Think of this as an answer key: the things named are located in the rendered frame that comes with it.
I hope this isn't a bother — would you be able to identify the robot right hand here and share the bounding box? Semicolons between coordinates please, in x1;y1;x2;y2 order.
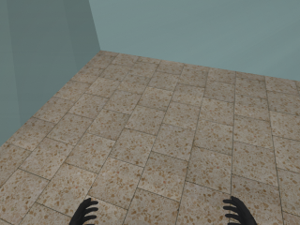
223;196;258;225

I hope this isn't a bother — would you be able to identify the robot left hand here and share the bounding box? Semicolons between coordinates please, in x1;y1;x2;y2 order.
68;198;98;225

